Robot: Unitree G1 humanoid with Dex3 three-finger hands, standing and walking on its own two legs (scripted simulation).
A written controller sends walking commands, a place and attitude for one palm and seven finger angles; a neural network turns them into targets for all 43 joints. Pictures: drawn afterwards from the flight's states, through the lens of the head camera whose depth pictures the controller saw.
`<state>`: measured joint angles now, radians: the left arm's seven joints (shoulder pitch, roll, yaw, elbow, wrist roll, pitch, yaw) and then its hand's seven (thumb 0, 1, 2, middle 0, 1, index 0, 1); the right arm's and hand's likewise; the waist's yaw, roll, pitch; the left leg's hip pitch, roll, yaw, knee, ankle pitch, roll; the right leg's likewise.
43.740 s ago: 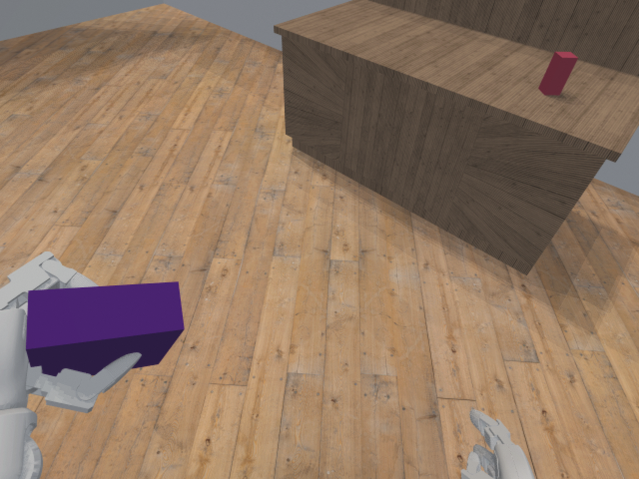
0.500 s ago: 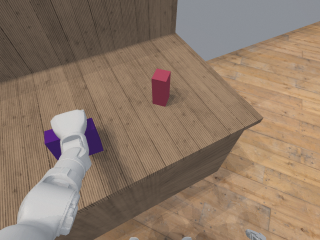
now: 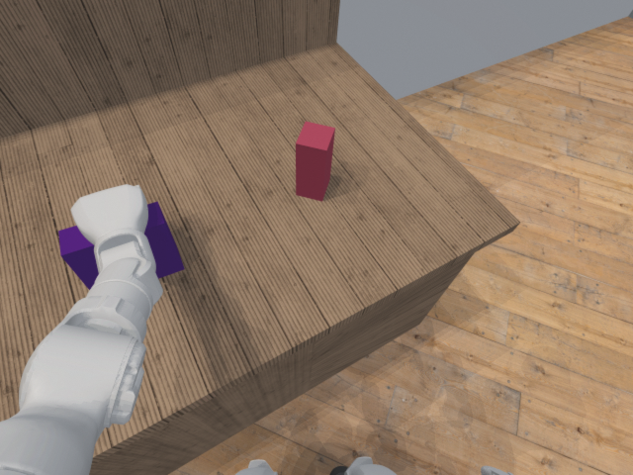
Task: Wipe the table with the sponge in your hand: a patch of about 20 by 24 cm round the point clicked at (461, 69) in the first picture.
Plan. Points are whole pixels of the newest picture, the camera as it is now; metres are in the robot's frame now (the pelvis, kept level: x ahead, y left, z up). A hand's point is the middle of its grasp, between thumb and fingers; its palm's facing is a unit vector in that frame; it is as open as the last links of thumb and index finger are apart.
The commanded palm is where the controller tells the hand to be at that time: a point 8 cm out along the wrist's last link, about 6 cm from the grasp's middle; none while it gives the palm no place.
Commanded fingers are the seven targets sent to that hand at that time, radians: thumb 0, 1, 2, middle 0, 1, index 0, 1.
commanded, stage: wipe forward along the middle lane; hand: left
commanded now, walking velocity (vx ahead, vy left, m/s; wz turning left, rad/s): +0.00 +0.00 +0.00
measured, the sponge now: (131, 258) +0.43 +0.27 -0.05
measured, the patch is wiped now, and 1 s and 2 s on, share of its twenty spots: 1.00 1.00 1.00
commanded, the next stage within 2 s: slide back across to the first lane in 0.22 s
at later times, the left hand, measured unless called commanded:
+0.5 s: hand (114, 220) +0.47 +0.29 -0.01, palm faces -0.11 -0.02 -0.99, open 9.3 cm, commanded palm +0.45 +0.28 +0.03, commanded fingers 0.00 0.10 1.30 -1.20 -1.60 -1.20 -1.60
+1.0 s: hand (72, 232) +0.45 +0.34 -0.01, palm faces -0.12 -0.03 -0.99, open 9.3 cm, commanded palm +0.42 +0.33 +0.04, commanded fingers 0.00 0.10 1.30 -1.20 -1.60 -1.20 -1.60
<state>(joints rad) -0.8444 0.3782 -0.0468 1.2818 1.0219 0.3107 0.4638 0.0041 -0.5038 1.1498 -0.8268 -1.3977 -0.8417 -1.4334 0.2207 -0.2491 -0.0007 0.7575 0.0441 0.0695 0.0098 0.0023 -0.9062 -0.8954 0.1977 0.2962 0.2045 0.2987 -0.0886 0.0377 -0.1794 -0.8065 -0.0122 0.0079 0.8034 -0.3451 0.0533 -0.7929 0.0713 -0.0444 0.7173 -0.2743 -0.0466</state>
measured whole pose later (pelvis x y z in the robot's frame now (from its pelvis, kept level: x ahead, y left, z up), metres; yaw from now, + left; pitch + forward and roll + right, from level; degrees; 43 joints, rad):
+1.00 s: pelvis +0.04 +0.03 +0.01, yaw +0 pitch +19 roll -4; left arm -0.69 0.48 0.04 1.13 1.07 0.18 0.39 -0.01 -0.48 1.15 -0.79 -1.44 -0.81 -1.47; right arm 0.25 -0.26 -0.02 0.74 0.04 0.12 0.04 0.00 -0.91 -0.90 0.20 0.30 0.20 0.30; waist -0.06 0.03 -0.17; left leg -0.71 -0.03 0.01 0.76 -0.38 0.09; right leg -0.68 0.06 -0.03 0.64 -0.30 -0.01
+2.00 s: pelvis +0.03 +0.03 +0.02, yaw +0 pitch +14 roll -3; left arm -0.35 0.36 -0.08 0.78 1.01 0.29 0.43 -0.01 -0.44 1.13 -0.75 -1.48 -0.76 -1.52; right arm 0.18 -0.25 -0.03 0.70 0.06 0.16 0.02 0.00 -0.91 -0.90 0.20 0.30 0.20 0.30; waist 0.02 0.04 -0.18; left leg -0.58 -0.04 0.01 0.71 -0.37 0.09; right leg -0.56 0.05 -0.03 0.62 -0.30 -0.01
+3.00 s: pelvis +0.03 +0.00 +0.02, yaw +1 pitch +9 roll -1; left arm -0.06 0.29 -0.15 0.50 1.02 0.38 0.40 0.02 -0.44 1.12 -0.75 -1.48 -0.77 -1.51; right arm 0.10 -0.25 -0.01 0.67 0.06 0.13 -0.02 0.01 -0.91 -0.90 0.20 0.30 0.20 0.30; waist 0.06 0.05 -0.15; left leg -0.49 -0.04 0.01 0.69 -0.36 0.05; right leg -0.49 0.05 -0.03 0.64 -0.31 -0.05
